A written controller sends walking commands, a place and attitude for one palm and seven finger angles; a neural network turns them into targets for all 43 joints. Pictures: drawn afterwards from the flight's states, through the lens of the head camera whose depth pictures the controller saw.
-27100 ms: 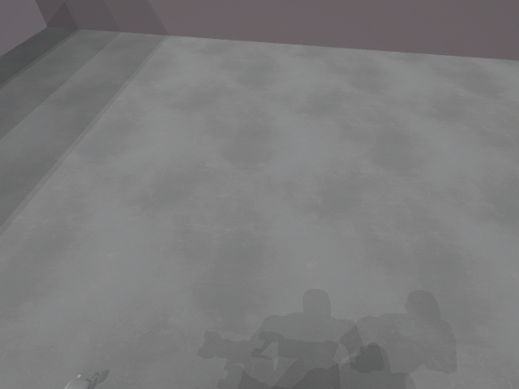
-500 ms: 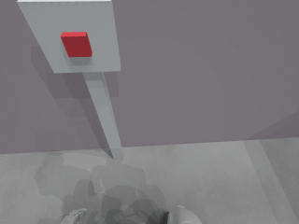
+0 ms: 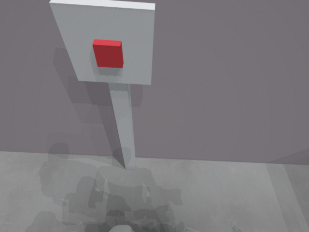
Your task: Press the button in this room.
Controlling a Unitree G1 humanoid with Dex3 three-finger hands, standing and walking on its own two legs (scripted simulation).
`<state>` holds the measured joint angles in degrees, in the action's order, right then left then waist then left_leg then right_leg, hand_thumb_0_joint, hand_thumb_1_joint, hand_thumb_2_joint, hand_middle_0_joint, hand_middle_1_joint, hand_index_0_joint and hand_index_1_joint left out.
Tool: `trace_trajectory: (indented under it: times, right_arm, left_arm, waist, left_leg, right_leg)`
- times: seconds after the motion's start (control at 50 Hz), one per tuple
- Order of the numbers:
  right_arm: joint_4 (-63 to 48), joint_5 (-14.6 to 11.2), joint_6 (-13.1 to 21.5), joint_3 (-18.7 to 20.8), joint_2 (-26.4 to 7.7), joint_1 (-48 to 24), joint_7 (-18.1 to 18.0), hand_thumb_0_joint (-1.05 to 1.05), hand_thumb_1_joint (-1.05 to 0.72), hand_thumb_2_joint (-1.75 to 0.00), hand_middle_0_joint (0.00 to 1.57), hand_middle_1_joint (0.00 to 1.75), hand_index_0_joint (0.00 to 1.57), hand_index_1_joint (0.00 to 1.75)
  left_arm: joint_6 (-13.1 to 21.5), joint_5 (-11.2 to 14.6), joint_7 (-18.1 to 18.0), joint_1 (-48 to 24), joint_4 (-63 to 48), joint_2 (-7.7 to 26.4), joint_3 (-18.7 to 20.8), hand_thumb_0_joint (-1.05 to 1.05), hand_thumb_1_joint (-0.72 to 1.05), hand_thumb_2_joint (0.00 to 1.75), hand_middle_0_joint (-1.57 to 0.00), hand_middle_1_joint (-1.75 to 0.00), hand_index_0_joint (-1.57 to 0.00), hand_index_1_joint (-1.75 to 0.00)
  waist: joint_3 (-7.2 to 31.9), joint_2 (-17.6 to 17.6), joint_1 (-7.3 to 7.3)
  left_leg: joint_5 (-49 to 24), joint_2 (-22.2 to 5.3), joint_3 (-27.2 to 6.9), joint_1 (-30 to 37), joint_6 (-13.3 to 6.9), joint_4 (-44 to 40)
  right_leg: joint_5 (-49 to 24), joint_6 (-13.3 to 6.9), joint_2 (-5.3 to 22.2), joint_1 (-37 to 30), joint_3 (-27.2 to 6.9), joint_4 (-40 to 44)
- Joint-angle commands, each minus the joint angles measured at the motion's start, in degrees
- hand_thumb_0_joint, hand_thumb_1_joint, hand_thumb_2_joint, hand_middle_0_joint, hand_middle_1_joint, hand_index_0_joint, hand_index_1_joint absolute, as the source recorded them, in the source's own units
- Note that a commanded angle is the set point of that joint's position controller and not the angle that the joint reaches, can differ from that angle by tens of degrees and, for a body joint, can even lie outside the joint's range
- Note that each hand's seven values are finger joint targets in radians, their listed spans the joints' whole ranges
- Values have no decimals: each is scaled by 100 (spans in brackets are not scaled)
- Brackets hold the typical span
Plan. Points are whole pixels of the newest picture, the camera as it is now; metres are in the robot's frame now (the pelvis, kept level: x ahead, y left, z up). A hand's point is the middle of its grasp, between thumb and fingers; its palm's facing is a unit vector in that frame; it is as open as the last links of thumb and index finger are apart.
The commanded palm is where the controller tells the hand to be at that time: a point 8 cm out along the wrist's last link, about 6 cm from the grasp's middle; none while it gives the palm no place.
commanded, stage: come to a stop and stand still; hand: left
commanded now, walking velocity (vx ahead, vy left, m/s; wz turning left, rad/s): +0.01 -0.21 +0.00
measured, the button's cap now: (109, 53) +0.49 +0.17 +0.18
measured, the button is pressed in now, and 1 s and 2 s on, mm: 0 0 0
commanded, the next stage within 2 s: look again from close up in 1.10 s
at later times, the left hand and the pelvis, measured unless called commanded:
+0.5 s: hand out of the picture +0.00 +0.21 -0.16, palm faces -0.07 -0.98 -0.20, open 7.3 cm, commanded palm none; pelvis -0.03 +0.01 +0.03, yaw -4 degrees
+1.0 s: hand out of the picture -0.06 +0.10 -0.16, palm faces +0.02 -0.98 -0.20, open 7.2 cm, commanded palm none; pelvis -0.06 -0.07 +0.01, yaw -1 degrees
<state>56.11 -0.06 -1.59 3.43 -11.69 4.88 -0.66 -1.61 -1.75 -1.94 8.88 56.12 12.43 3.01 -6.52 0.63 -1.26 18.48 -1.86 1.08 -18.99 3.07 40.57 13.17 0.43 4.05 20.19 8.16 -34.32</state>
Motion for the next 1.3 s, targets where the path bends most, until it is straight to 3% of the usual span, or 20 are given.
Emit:
trace_trajectory:
  times: [0.0,0.02,0.04,0.14,0.3,0.42,0.52,0.58,0.6,0.62,0.64,0.68,0.76,0.9,0.98,1.04,1.16,1.18,1.22,1.28]
  right_arm:
    - [-158,129,131,214,-1223,1049,-41,0,-90,-90,20,30,20,30]
    - [-257,159,85,194,-1278,819,-104,0,-90,-90,20,30,20,30]
    - [-216,162,131,155,-1106,649,-207,0,-90,-90,20,30,20,30]
    - [-177,124,211,57,-811,729,-254,0,-90,-90,20,30,20,30]
    - [250,110,264,112,-697,1675,-344,0,-90,-90,20,30,20,30]
    - [441,140,242,125,-661,1705,-253,0,-90,-90,20,30,20,30]
    - [540,164,172,160,-723,1403,-137,0,-90,-90,20,30,20,30]
    - [622,95,134,151,-524,1322,-94,0,-90,-90,20,30,20,30]
    - [617,52,115,73,-177,1402,-78,0,-90,-90,20,30,20,30]
    - [536,28,82,-33,187,1418,-56,0,-90,-90,20,30,20,30]
    - [485,75,29,-25,93,1254,-27,0,-90,-90,20,30,20,30]
    - [571,130,-68,18,-5,1390,-14,0,-90,-90,20,30,20,30]
    - [831,99,-35,-1,92,1717,-17,0,-90,-90,20,30,20,30]
    - [718,61,58,-65,79,1380,-109,0,-90,-90,20,30,20,30]
    - [888,39,256,-109,-135,1532,-181,0,-90,-90,20,30,20,30]
    - [950,26,247,-161,-96,1347,-237,0,-90,-90,20,30,20,30]
    - [926,27,203,-218,-39,1203,-231,0,-90,-90,20,30,20,30]
    - [53,82,135,-134,-860,915,-185,0,-90,-90,20,30,20,30]
    - [77,121,281,-14,-634,1074,-231,0,-90,-90,20,30,20,30]
    - [-27,102,274,-33,-554,1165,-200,0,-90,-90,20,30,20,30]
  left_arm:
    - [-55,101,-27,577,-353,236,55,0,90,90,-20,-30,-20,-30]
    - [-134,61,-40,431,-373,492,111,0,90,90,-20,-30,-20,-30]
    - [-206,15,-31,397,-270,509,155,0,90,90,-20,-30,-20,-30]
    - [-132,28,130,918,128,589,241,0,90,90,-20,-30,-20,-30]
    - [-157,46,149,806,236,441,212,0,90,90,-20,-30,-20,-30]
    - [-145,66,191,429,256,256,54,0,90,90,-20,-30,-20,-30]
    - [-49,127,136,556,376,70,-54,0,90,90,-20,-30,-20,-30]
    - [41,98,71,1224,664,179,-64,0,90,90,-20,-30,-20,-30]
    - [101,53,24,1259,663,399,-55,0,90,90,-20,-30,-20,-30]
    - [136,58,-4,981,562,699,-50,0,90,90,-20,-30,-20,-30]
    - [109,78,-11,634,402,790,-55,0,90,90,-20,-30,-20,-30]
    - [174,76,-43,394,322,603,-34,0,90,90,-20,-30,-20,-30]
    - [278,117,-6,512,402,191,-137,0,90,90,-20,-30,-20,-30]
    - [337,94,-29,882,582,251,-107,0,90,90,-20,-30,-20,-30]
    - [356,174,-19,962,689,84,-176,0,90,90,-20,-30,-20,-30]
    - [326,162,-44,993,830,124,-200,0,90,90,-20,-30,-20,-30]
    - [298,130,-33,1160,984,14,-287,0,90,90,-20,-30,-20,-30]
    - [348,-25,-47,1172,377,1050,-173,0,90,90,-20,-30,-20,-30]
    - [407,22,-79,1114,358,738,-3,0,90,90,-20,-30,-20,-30]
    - [393,31,-65,1040,150,661,-26,0,90,90,-20,-30,-20,-30]
  waist:
    - [895,-2116,288]
    - [582,-1503,292]
    - [437,-1614,200]
    - [886,-933,79]
    - [975,-1003,360]
    - [634,-1185,404]
    - [486,-1298,237]
    - [547,-602,-61]
    - [515,202,-51]
    - [276,1296,80]
    - [-136,1292,38]
    - [-394,1689,121]
    - [-241,702,253]
    - [402,554,99]
    - [955,-117,143]
    - [907,-468,149]
    - [80,-258,134]
    - [-479,105,299]
    - [912,210,214]
    - [974,530,181]
  left_leg:
    - [-2996,-2235,-2224,831,-714,-2460]
    - [-2813,-2402,-2048,97,-1022,-2529]
    - [-3054,-2047,-1787,72,-749,-2621]
    - [-2639,-1361,-835,1378,-460,-2357]
    - [-3383,-1580,-942,2225,-442,-2350]
    - [-1644,-1558,-1019,1513,-979,-2754]
    - [63,-1387,-1079,434,-945,-2943]
    - [572,-861,-602,-348,-518,-2427]
    - [716,-451,-180,-628,-272,-1722]
    - [805,-96,139,-676,-108,-1192]
    - [894,-147,45,-403,-158,-685]
    - [605,-178,-71,-396,-194,18]
    - [155,-207,23,-300,-142,424]
    - [260,-254,-13,245,-110,-755]
    - [-2132,-614,-326,1617,-310,-1800]
    - [-2320,-641,-177,1580,-334,-1687]
    - [-1310,-547,-174,1225,-308,-2098]
    - [-1458,-185,-257,579,-394,-1332]
    - [-702,-149,-97,568,-476,-1145]
    - [-516,-78,-83,497,-487,-1001]
  right_leg:
    - [2230,152,-347,720,-486,-1653]
    - [2122,98,-297,435,-1123,-2416]
    - [1747,139,-288,655,-1420,-2756]
    - [586,317,-467,1162,-1355,-3499]
    - [690,473,-314,1191,-1321,-2954]
    - [1028,383,-72,586,-925,-1795]
    - [1134,167,-150,-569,-554,-204]
    - [34,112,-126,-1834,-463,1315]
    - [668,-38,492,-1831,-1169,1857]
    - [1923,-364,1303,-1092,-2169,2602]
    - [2691,-566,1553,-119,-2356,3015]
    - [2419,-557,1251,284,-2281,3015]
    - [334,-572,808,-345,-1367,2367]
    - [-1391,-835,960,-1103,-1669,1833]
    - [-1940,-229,351,-972,-1199,1296]
    - [-2047,-55,360,-1166,-1037,1387]
    - [-1131,-119,312,-934,-1115,1766]
    - [-2178,-8,176,-628,-1110,1424]
    - [-2176,-252,584,-1411,-1496,1264]
    - [-1229,-457,624,-1356,-1531,1508]
